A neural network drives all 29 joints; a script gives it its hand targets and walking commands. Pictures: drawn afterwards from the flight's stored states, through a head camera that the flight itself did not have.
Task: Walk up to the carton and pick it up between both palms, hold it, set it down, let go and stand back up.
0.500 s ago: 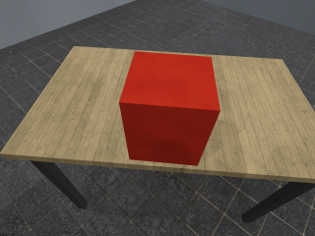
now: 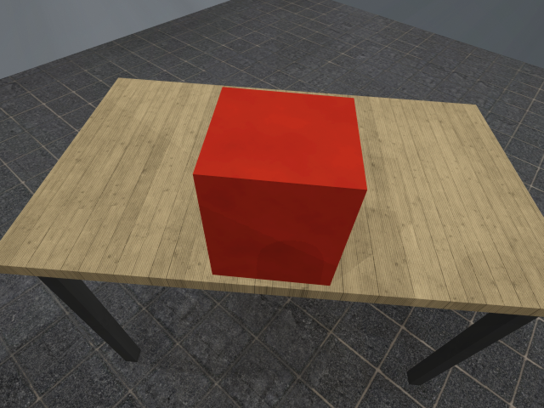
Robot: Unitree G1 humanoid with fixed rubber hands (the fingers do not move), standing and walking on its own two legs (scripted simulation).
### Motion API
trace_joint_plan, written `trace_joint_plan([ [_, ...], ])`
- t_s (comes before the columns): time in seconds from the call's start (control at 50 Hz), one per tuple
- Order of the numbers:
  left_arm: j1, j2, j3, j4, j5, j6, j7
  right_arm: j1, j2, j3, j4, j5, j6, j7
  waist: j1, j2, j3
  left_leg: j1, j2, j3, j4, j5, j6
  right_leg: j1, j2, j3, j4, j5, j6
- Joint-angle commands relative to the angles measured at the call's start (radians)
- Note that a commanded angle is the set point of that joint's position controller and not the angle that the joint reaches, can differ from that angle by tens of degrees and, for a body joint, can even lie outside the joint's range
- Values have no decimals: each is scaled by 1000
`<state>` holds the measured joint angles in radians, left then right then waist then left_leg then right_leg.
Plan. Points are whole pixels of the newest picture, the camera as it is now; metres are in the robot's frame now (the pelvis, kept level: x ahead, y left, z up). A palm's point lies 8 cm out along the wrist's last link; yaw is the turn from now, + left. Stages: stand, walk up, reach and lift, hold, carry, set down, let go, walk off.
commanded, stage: walk up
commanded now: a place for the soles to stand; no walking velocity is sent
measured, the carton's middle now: (278, 191) +0.43 +0.01 +0.07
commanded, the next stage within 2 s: none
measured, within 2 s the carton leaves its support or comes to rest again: neither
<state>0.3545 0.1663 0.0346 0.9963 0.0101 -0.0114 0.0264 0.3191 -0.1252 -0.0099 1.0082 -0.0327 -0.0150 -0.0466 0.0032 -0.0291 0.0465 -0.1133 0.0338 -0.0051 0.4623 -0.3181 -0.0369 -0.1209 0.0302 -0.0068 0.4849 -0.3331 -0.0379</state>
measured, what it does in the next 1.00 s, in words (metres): stands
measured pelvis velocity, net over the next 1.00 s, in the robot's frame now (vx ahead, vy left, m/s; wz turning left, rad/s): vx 0.04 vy -0.02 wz -0.03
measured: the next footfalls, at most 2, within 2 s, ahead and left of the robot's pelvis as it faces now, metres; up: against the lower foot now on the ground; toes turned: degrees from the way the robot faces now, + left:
none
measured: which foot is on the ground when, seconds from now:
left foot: down 0.00-1.00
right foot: down 0.00-1.00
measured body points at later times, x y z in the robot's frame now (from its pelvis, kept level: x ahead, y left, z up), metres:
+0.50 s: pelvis +0.02 -0.02 -0.01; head +0.04 -0.01 +0.44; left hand +0.05 +0.23 -0.16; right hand +0.06 -0.25 -0.15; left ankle -0.04 +0.14 -0.74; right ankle -0.04 -0.10 -0.74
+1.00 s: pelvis +0.04 -0.02 +0.00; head +0.06 -0.01 +0.45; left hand +0.10 +0.22 -0.14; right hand +0.10 -0.25 -0.14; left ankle -0.02 +0.12 -0.74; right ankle -0.02 -0.10 -0.74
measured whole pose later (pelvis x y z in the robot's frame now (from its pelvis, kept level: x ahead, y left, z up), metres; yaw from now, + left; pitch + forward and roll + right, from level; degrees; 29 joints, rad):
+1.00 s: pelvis +0.04 -0.02 +0.00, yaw -2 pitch -1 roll +0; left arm 0.33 0.19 0.03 0.80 0.01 -0.03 0.02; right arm 0.28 -0.16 -0.01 0.83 -0.02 0.00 -0.03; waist -0.01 -0.01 0.06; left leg -0.11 0.05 0.06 0.49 -0.36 -0.03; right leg -0.13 0.05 0.00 0.51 -0.37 -0.05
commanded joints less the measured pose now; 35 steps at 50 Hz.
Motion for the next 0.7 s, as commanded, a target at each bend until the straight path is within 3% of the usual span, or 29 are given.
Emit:
trace_joint_plan([
  [0.0, 76, 81, 16, -55, 4, -7, 0, 62, -100, -16, -66, -4, -10, -2, -8, 31, 53, -26, 71, -44, -39, 295, 53, -47, -74, 69, -63, 365, -15],
  [0.04, 114, 81, 16, -69, -5, -11, 0, 56, -100, -17, -88, -5, -8, -3, 0, 22, 40, -15, 39, -6, 8, 294, 32, -43, -83, 82, -71, 410, -12],
  [0.1, 101, 101, 20, -93, -5, -9, 0, 54, -91, -13, -115, -2, -4, -6, -8, -31, 49, -83, 29, 3, 44, 218, 24, -33, -93, 104, -73, 433, -41],
  [0.14, 101, 105, 22, -113, -5, -7, 0, 53, -92, -15, -133, -9, -4, -6, -9, -37, 71, -71, 30, 13, 54, 259, 24, -45, -92, 104, -63, 484, -29],
  [0.18, 119, 126, 32, -126, 0, -9, 2, 55, -100, -12, -143, -11, -6, -4, -1, 10, 59, -90, 39, 16, 70, 325, 20, -21, -88, 97, -38, 530, -36],
  [0.22, 123, 119, 29, -142, -8, -8, -1, 40, -103, -16, -161, -5, -5, -4, 4, -4, 32, -69, 36, 14, 83, 303, 27, -27, -85, 108, -33, 533, -36],
  [0.26, 103, 124, 37, -158, 1, -6, 1, 49, -99, -16, -176, -2, -3, -5, -12, 41, 41, -99, 33, 24, 91, 283, 19, -5, -105, 134, -28, 541, -50],
  [0.3, 84, 133, 43, -179, 6, -8, -4, 66, -99, -16, -178, -2, -4, -8, -17, 55, 13, -53, 42, 8, 68, 316, 35, -12, -93, 112, 13, 549, -47],
  [0.32, 83, 122, 38, -185, 3, -8, -7, 78, -105, -18, -177, -4, -3, -7, -24, 76, 10, -22, 50, 3, 58, 354, 35, -52, -73, 91, 18, 491, -44],
  [0.34, 88, 112, 34, -188, 4, -7, -7, 81, -119, -26, -190, -4, -3, -6, -23, 71, 2, 30, 77, -38, 57, 408, 64, -87, -58, 77, 40, 516, -25],
  [0.38, 63, 122, 37, -213, 19, -2, -5, 108, -144, -36, -183, 0, 4, -7, -39, 99, 5, 59, 123, -96, 26, 398, 97, -139, -43, 54, 100, 428, 12],
  [0.42, 80, 104, 30, -215, 12, -1, -4, 69, -157, -47, -202, 0, 7, -9, -20, 118, 6, 69, 143, -111, 39, 392, 119, -155, -44, 66, 88, 418, 35],
  [0.44, 75, 105, 34, -224, 13, -4, -5, 69, -144, -40, -210, 2, 7, -9, -20, 62, 9, -4, 129, -79, 50, 383, 104, -116, -52, 69, 69, 410, 20],
  [0.46, 89, 103, 35, -228, 14, -4, -8, 41, -132, -28, -210, -3, 9, -7, -1, 73, 36, -59, 97, -35, 69, 328, 77, -66, -65, 102, 27, 436, 7],
  [0.48, 99, 117, 39, -223, 11, -5, -9, 13, -115, -23, -217, -4, 7, -4, 8, 18, 38, -113, 71, -13, 85, 321, 54, -12, -71, 115, 6, 483, -16],
  [0.5, 157, 134, 46, -217, 5, -4, -10, -2, -109, -12, -234, -2, 6, -2, 37, -2, -3, -130, 36, 34, 133, 252, 26, 45, -92, 149, -18, 528, -32],
  [0.52, 164, 157, 54, -211, 5, -7, -9, -5, -95, -10, -231, 1, 9, 0, 32, -53, -1, -186, 3, 70, 174, 160, 0, 76, -136, 214, -60, 564, -67],
  [0.54, 174, 166, 53, -217, 3, -8, -7, -8, -107, -9, -249, -7, 11, 1, 41, -41, 26, -220, -9, 87, 192, 50, -15, 82, -184, 281, -87, 602, -99],
  [0.58, 164, 155, 48, -220, 8, -12, 2, -44, -65, 4, -255, -1, 16, 1, 32, -94, 82, -307, -11, 66, 227, -177, -12, 94, -226, 311, -127, 667, -147],
  [0.6, 139, 158, 49, -233, 11, -11, 3, -35, -50, 10, -259, -3, 14, 0, 23, -89, 78, -307, -6, 70, 177, -198, -2, 83, -236, 299, -127, 623, -155],
  [0.62, 104, 154, 42, -238, 9, -7, 2, -38, -48, 11, -258, -4, 11, 0, 7, -98, 105, -269, 4, 63, 94, -137, 7, 55, -201, 264, -100, 633, -139],
  [0.64, 69, 154, 45, -244, 11, -4, -1, 15, -47, 10, -257, -1, 1, 0, -27, -81, 69, -135, 8, 66, -43, 13, 17, 0, -152, 198, -58, 608, -98],
  [0.66, 35, 132, 31, -257, 5, -6, -9, 105, -87, -5, -229, -3, -12, 4, -61, -31, -31, 69, 51, 9, -73, 272, 53, -95, -92, 123, 29, 537, -52],
  [0.68, 2, 112, 21, -263, 3, -5, -9, 148, -171, -31, -196, 6, -17, 4, -69, 82, -47, 123, 133, -83, -66, 522, 103, -145, -34, 52, 131, 422, -4],
])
